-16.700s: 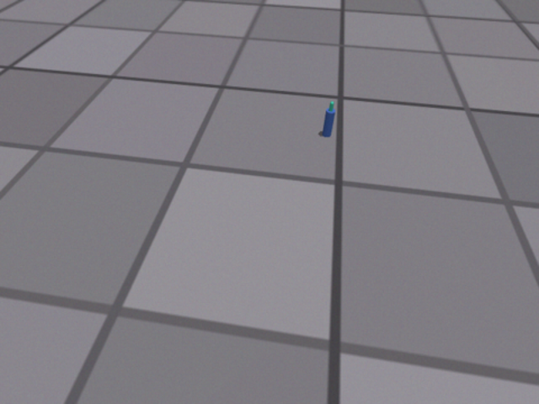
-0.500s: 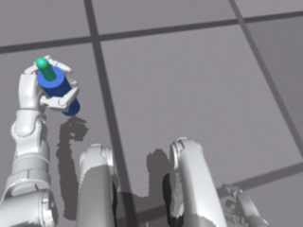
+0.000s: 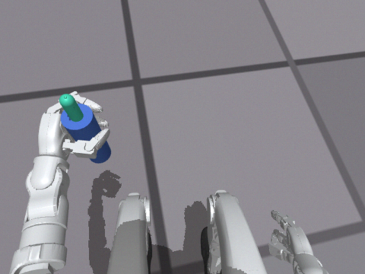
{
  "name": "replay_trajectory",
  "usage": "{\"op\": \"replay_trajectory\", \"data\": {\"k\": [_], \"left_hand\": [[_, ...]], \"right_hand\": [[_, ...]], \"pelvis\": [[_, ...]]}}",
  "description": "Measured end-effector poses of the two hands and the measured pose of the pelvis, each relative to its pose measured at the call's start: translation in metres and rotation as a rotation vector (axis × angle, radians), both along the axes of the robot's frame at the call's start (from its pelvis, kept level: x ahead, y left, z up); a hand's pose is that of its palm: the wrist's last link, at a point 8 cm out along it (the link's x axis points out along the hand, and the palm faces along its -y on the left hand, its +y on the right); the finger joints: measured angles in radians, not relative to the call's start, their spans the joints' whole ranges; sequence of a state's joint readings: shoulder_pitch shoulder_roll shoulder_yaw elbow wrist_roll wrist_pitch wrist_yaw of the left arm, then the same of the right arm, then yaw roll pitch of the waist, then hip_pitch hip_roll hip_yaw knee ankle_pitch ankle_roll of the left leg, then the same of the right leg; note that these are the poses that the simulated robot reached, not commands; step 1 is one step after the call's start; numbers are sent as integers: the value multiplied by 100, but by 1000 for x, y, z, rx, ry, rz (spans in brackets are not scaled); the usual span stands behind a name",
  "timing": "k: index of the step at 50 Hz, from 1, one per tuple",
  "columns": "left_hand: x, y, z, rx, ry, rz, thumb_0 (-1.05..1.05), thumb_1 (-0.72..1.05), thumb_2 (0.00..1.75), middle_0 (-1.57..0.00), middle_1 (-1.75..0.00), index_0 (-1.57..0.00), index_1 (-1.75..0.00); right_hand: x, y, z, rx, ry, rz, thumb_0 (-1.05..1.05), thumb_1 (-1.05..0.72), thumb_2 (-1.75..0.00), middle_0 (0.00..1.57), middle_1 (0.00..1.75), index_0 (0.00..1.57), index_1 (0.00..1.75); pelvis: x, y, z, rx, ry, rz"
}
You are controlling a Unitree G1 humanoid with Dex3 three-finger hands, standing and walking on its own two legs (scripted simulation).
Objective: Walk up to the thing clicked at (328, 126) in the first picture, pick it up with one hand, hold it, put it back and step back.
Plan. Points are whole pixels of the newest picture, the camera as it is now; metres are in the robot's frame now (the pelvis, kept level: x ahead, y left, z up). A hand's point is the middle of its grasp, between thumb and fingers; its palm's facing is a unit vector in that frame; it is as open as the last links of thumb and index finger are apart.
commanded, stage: lift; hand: left
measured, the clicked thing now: (86, 131) +0.40 +0.20 +0.01
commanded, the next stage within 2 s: hold in 1.36 s
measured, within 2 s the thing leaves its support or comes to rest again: neither
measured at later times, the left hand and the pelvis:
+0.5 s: hand (55, 103) +0.37 +0.19 +0.16, palm faces -0.01 -1.00 -0.01, open 7.4 cm; pelvis +0.03 +0.00 +0.13, yaw +2 degrees
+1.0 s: hand (37, 71) +0.37 +0.18 +0.23, palm faces -0.02 -1.00 +0.00, open 7.4 cm; pelvis +0.04 +0.00 +0.18, yaw +2 degrees
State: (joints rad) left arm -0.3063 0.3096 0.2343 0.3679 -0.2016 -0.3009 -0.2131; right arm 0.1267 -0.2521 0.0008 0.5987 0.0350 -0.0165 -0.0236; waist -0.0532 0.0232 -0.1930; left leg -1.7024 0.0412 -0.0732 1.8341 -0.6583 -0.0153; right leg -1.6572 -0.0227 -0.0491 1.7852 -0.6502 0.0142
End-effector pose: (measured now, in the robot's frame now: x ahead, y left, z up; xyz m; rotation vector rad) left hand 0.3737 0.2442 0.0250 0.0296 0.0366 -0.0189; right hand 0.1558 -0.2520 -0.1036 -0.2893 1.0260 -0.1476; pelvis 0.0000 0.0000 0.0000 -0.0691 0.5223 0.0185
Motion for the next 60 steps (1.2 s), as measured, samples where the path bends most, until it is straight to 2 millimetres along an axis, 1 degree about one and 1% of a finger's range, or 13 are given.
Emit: {"op": "replay_trajectory", "data": {"k": [7, 11, 17, 22, 31, 43, 60], "left_hand": [[-15, 2, 53, 5, 13, 6, 0, -8, 113, -89, -108, -87, -108], [-19, 2, 79, -12, 12, 14, 0, -8, 113, -89, -108, -87, -107], [-22, 1, 111, -11, 14, 18, 0, -8, 113, -89, -108, -87, -107], [-24, -1, 131, -16, 21, 10, 0, -8, 113, -89, -108, -87, -108], [-25, -4, 161, -22, 11, 13, 0, -8, 113, -89, -108, -87, -108], [-25, -8, 190, -29, 7, 1, 0, -8, 113, -89, -108, -87, -108], [-21, -14, 215, -42, -3, -13, 0, -8, 112, -89, -108, -87, -108]], "right_hand": [[15, 7, 50, 8, -62, -6, 1, -89, -89, 20, 30, 21, 30], [22, 9, 78, 8, -93, -2, 1, -89, -89, 20, 30, 21, 30], [27, 11, 112, 8, -123, 4, 1, -90, -89, 20, 30, 21, 30], [28, 11, 132, 11, -129, 8, 1, -90, -89, 20, 30, 21, 30], [23, 13, 158, 21, -120, 5, 1, -90, -89, 20, 30, 21, 30], [22, 13, 185, 24, -125, 2, 1, -90, -89, 20, 30, 21, 30], [29, 9, 208, 20, -126, 0, 1, -90, -89, 20, 30, 21, 30]], "pelvis": [[10, 2, 44, 1, -50, 10], [15, 3, 67, 3, -82, 16], [23, 3, 97, 8, -128, 23], [28, 2, 117, 13, -163, 27], [34, 2, 145, 24, -215, 28], [42, 2, 172, 34, -277, 24], [53, -2, 196, 45, -334, 23]]}}
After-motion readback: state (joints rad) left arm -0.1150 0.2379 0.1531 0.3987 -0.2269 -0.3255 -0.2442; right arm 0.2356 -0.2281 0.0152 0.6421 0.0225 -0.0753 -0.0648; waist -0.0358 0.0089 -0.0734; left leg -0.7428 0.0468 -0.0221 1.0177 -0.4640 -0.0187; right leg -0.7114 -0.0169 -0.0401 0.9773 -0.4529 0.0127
